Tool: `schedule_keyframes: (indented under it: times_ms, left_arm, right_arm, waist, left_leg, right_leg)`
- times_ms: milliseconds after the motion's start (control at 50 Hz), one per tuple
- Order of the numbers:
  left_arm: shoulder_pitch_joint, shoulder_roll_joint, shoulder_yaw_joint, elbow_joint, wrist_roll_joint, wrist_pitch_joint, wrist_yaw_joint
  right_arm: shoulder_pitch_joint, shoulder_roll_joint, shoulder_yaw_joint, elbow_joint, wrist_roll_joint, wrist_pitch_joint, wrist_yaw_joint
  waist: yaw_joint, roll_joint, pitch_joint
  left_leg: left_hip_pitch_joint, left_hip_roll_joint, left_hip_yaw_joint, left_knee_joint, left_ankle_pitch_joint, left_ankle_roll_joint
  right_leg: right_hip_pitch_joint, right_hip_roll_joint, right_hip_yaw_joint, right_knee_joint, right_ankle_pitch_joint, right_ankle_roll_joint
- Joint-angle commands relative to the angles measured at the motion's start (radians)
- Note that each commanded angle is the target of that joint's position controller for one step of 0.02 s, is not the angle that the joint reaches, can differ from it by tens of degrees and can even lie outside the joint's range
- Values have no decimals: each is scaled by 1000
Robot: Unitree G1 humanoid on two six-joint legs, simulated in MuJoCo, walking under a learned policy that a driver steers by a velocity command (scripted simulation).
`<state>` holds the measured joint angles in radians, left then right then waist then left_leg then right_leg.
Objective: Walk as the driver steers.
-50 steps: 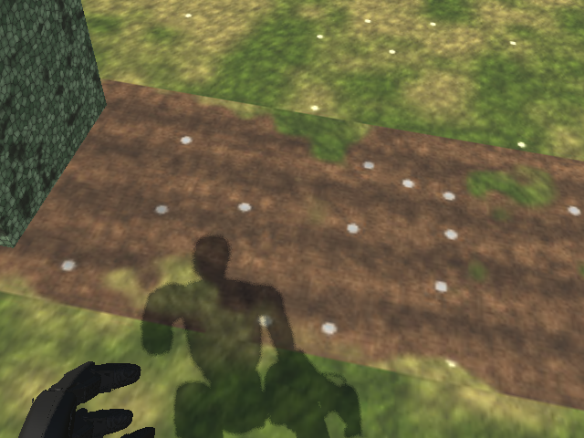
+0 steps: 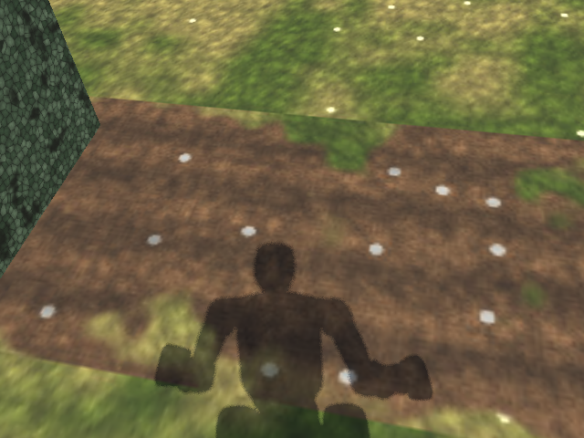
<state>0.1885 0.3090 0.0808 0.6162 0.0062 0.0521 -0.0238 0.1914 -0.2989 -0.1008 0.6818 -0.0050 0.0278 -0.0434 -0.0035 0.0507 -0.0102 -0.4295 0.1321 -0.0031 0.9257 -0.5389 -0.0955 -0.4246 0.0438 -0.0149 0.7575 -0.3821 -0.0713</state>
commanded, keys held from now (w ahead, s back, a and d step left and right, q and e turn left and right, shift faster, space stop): e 0.20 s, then w+e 0.30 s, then w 0.40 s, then w+q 0.10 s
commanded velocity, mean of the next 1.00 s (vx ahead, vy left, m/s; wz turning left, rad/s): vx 0.29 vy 0.00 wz -0.39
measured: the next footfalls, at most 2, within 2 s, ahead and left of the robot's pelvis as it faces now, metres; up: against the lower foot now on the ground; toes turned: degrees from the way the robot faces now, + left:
left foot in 0.52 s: +0.17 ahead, +0.10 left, +0.00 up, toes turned -24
right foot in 0.94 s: +0.32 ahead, -0.25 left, +0.00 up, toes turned -23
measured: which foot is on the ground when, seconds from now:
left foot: up 0.00-0.50, down 0.52-0.94, up 0.96-1.00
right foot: down 0.00-0.52, up 0.54-0.92, down 0.94-1.00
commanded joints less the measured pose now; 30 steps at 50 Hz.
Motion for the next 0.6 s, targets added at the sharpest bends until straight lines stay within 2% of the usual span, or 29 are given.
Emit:
schedule_keyframes:
  times_ms: [20,40,60,80,120,140,200,240,280,320,380,440,480,500,520,540,560,580,600]
  left_arm:
    - [109,217,44,-78,48,-51,-3]
    - [60,202,41,-75,20,-51,10]
    - [9,181,32,-81,-8,-40,24]
    - [-31,171,26,-89,-16,-27,35]
    - [-46,154,19,-97,-11,-16,48]
    - [-36,145,17,-96,-13,-14,52]
    - [-9,151,19,-80,-23,-11,58]
    - [2,145,21,-75,-31,-10,61]
    - [19,152,24,-71,-26,-11,59]
    - [40,163,28,-60,-22,-17,57]
    - [63,166,30,-46,-24,-28,51]
    - [72,159,27,-38,-27,-36,45]
    - [56,140,19,-40,-33,-37,45]
    - [49,110,9,-42,-32,-38,46]
    - [38,46,-11,-46,-19,-47,43]
    - [74,-12,-28,-69,-28,-57,43]
    - [44,78,-6,-89,-48,-69,50]
    - [31,139,13,-72,-42,-75,47]
    - [30,139,16,-52,-29,-76,42]
  right_arm:
    - [-176,-84,-7,-154,10,-35,-18]
    - [-146,-85,-13,-132,-3,-31,-33]
    - [-111,-96,-18,-109,-14,-24,-43]
    - [-79,-101,-22,-98,-15,-19,-40]
    - [-63,-73,-15,-92,-14,-20,-24]
    - [-77,-63,-10,-94,-13,-21,-18]
    - [-102,-50,-3,-107,-12,-24,-3]
    - [-123,-50,-2,-111,-9,-31,8]
    - [-166,-52,-2,-123,-2,-43,19]
    - [-197,-60,-3,-132,4,-64,27]
    - [-219,-65,-6,-131,5,-97,39]
    - [-196,-71,-12,-122,15,-123,51]
    - [-130,-72,-19,-101,24,-137,53]
    - [-79,-81,-26,-86,22,-142,51]
    - [32,-108,-33,-66,7,-146,48]
    - [129,-181,-45,-45,-25,-140,48]
    - [188,-201,-60,-13,-19,-140,59]
    - [147,-145,-43,-18,2,-141,61]
    - [118,-107,-29,-25,10,-139,58]
  waist:
    - [89,-228,-90]
    - [55,-162,-73]
    - [27,-127,-68]
    - [-4,-124,-74]
    - [-11,-124,-92]
    - [-3,-119,-96]
    - [6,-124,-112]
    - [20,-135,-106]
    - [43,-179,-59]
    - [60,-202,-35]
    - [78,-207,-18]
    - [65,-211,-9]
    - [13,-198,-9]
    - [-20,-172,-22]
    - [-68,-104,-81]
    - [-58,107,-134]
    - [-75,175,-63]
    - [-63,112,34]
    - [-54,92,60]
  left_leg:
    - [-442,-115,-113,434,-110,17]
    - [-455,-106,-112,431,-24,22]
    - [-427,-88,-119,402,68,17]
    - [-354,-86,-113,379,137,11]
    - [-307,-110,-92,349,232,3]
    - [-310,-117,-94,320,257,2]
    - [-309,-129,-113,217,293,-4]
    - [-306,-129,-116,88,338,-3]
    - [-300,-138,-115,-37,351,2]
    - [-266,-145,-124,-140,329,13]
    - [-176,-162,-116,-261,293,32]
    - [-14,-184,-94,-360,252,58]
    - [153,-184,-76,-486,307,82]
    - [291,-154,-81,-535,342,100]
    - [489,-35,-176,-537,326,149]
    - [642,144,-461,-606,143,268]
    - [604,258,-701,-669,-38,367]
    - [540,243,-638,-676,-70,364]
    - [506,184,-548,-683,-22,331]
  right_leg:
    - [364,-383,639,-390,605,-302]
    - [352,-334,561,-361,576,-243]
    - [321,-301,498,-343,574,-195]
    - [257,-265,443,-345,575,-167]
    - [241,-222,400,-349,573,-145]
    - [258,-216,393,-344,588,-142]
    - [303,-207,414,-344,542,-138]
    - [309,-179,443,-384,229,-127]
    - [289,-171,505,-439,-26,-135]
    - [288,-181,551,-463,-86,-150]
    - [274,-169,568,-458,-84,-157]
    - [206,-143,590,-451,-97,-160]
    - [142,-107,595,-419,-114,-142]
    - [69,-74,569,-363,-106,-112]
    - [-55,-28,485,-196,-154,-58]
    - [-243,103,284,73,-220,8]
    - [-415,64,250,231,-243,31]
    - [-466,6,239,304,-163,43]
    - [-459,-12,220,327,-79,54]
